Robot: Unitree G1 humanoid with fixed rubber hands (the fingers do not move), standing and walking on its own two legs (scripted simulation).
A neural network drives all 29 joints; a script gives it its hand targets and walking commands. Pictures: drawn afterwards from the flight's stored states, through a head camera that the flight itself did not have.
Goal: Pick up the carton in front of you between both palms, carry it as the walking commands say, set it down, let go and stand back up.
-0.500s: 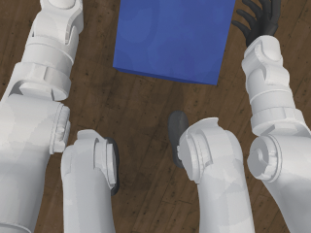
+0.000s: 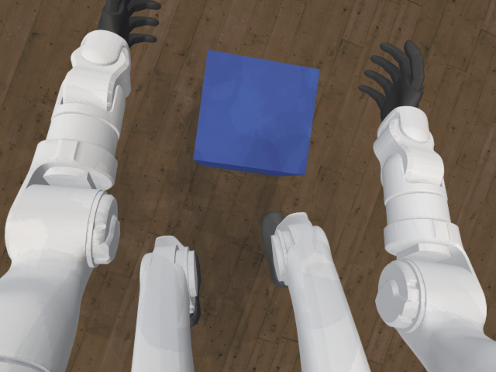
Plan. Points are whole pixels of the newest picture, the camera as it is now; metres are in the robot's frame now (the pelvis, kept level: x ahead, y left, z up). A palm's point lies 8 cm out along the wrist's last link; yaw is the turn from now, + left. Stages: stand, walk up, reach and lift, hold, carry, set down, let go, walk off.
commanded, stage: set down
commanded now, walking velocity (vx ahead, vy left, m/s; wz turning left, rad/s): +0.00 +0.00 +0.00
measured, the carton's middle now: (250, 125) +0.49 -0.08 -0.38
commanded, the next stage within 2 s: let go in 0.36 s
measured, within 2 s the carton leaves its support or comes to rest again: neither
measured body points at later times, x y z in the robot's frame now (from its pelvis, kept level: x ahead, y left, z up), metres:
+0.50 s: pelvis +0.03 +0.00 +0.13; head +0.31 -0.01 +0.48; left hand +0.58 +0.12 +0.03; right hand +0.45 -0.26 +0.03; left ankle +0.07 +0.12 -0.47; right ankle +0.13 -0.13 -0.47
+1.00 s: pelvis +0.09 -0.02 +0.24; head +0.24 -0.01 +0.66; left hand +0.40 +0.18 +0.14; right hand +0.32 -0.26 +0.16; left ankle +0.07 +0.12 -0.47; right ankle +0.13 -0.13 -0.47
